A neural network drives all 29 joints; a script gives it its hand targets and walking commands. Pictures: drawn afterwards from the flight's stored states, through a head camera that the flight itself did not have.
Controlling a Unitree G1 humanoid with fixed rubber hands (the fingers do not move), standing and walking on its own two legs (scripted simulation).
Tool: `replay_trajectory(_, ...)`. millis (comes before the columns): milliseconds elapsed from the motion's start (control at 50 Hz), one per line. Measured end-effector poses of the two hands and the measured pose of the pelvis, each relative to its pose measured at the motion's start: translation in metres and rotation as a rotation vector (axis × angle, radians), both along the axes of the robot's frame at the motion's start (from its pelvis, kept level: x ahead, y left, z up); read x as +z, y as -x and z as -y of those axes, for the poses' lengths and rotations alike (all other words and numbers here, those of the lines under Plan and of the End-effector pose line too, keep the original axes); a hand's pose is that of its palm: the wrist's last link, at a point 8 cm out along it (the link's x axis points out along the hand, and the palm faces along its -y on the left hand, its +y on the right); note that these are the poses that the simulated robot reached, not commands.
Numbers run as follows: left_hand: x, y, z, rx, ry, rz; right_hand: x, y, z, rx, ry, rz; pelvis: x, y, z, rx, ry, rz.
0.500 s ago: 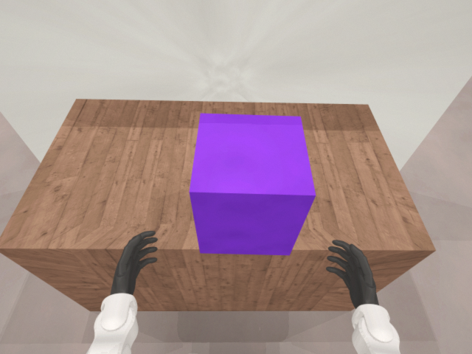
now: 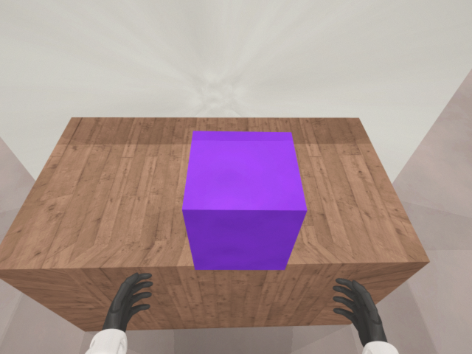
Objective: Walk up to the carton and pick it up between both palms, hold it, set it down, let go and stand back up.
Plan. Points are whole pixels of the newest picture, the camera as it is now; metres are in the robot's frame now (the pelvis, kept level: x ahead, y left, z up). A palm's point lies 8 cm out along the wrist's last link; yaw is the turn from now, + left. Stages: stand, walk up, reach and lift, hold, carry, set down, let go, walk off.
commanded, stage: set down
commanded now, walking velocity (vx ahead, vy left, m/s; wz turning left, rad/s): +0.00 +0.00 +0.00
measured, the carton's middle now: (241, 203) +0.42 +0.02 -0.05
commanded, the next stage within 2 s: let go in 0.18 s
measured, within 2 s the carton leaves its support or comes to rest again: neither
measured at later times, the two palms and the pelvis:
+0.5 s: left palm (113, 340) +0.15 +0.23 -0.07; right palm (376, 343) +0.16 -0.21 -0.07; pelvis +0.00 +0.00 +0.01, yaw +0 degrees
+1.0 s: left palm out of the picture +0.06 +0.25 -0.11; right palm out of the picture +0.07 -0.23 -0.11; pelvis -0.01 +0.01 +0.00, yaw +1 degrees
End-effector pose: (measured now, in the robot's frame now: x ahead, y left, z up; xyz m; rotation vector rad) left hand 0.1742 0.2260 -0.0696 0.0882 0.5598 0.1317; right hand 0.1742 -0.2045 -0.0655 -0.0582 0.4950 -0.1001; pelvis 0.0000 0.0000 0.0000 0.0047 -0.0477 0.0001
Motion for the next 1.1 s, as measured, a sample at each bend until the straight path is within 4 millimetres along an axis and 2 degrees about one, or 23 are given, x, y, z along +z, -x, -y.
replay_trajectory(380, -0.007, 0.024, -0.002, -0.012, -0.025, -0.188, -0.004, 0.014, 0.006, 0.023, 0.055, -0.136, 0.006, -0.005, 0.002, -0.003, 0.0, 0.03)
replay_trajectory(520, -0.004, 0.028, -0.002, -0.016, -0.039, -0.206, -0.004, 0.019, 0.008, 0.025, 0.065, -0.156, 0.007, -0.003, 0.0, 0.002, 0.003, 0.037)
replay_trajectory(720, -0.01, 0.04, -0.007, -0.012, -0.054, -0.302, -0.012, 0.033, 0.012, 0.034, 0.081, -0.233, 0.007, 0.004, -0.001, -0.001, 0.002, 0.032)
replay_trajectory(780, -0.014, 0.043, -0.008, -0.022, -0.066, -0.282, -0.021, 0.042, 0.017, 0.023, 0.118, -0.313, 0.004, 0.005, -0.002, 0.004, 0.009, -0.005)
replay_trajectory(840, -0.021, 0.058, -0.014, -0.016, -0.077, -0.3, -0.029, 0.056, 0.024, 0.002, 0.137, -0.386, 0.003, 0.006, -0.003, 0.006, 0.011, -0.009)
replay_trajectory(940, -0.034, 0.095, -0.022, 0.007, -0.083, -0.376, -0.038, 0.087, 0.029, -0.024, 0.139, -0.456, 0.002, 0.008, -0.006, 0.009, 0.016, 0.012)
replay_trajectory(1100, -0.047, 0.157, -0.03, 0.02, -0.083, -0.514, -0.051, 0.147, 0.026, -0.019, 0.134, -0.581, 0.004, 0.028, -0.01, 0.013, 0.018, 0.037)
